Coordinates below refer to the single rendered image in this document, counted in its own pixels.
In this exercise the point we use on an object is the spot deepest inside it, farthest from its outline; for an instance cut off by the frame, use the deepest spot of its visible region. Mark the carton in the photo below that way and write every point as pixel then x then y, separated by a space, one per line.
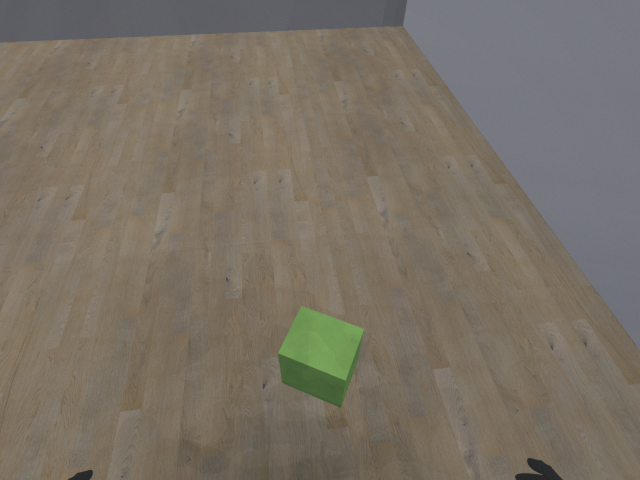
pixel 319 355

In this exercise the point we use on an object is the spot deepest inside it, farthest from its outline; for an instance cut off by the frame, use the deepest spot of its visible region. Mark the robot right hand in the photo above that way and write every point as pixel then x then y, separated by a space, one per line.
pixel 540 467

